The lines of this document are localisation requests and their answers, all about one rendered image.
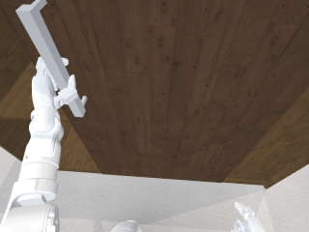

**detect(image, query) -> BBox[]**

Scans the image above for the left robot upper arm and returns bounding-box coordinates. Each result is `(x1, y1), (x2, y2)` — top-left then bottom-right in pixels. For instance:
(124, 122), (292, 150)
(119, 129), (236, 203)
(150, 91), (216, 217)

(1, 203), (60, 232)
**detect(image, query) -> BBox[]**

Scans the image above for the robot left thigh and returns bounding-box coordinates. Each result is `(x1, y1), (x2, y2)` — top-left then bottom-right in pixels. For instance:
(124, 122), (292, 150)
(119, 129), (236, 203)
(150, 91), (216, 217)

(111, 221), (142, 232)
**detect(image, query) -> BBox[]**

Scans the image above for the handle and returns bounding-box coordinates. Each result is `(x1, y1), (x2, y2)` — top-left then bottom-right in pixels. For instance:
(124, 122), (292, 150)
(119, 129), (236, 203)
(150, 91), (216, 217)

(15, 0), (87, 117)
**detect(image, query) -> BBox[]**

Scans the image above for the right robot hand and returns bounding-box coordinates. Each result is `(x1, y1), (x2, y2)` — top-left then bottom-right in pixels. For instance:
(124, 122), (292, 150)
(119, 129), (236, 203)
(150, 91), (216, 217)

(231, 202), (266, 232)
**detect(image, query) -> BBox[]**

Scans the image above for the left robot forearm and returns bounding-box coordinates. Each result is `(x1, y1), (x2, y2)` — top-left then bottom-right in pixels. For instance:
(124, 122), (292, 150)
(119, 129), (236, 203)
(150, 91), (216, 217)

(0, 106), (64, 232)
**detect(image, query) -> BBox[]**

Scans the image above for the wardrobe door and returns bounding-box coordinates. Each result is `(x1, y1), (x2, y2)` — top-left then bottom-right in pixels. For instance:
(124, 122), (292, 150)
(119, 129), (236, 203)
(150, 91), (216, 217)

(0, 0), (309, 183)
(226, 87), (309, 181)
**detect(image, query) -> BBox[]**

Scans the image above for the left robot hand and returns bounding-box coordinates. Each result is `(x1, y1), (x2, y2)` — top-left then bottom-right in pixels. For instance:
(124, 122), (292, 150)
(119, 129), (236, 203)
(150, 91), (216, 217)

(32, 56), (78, 109)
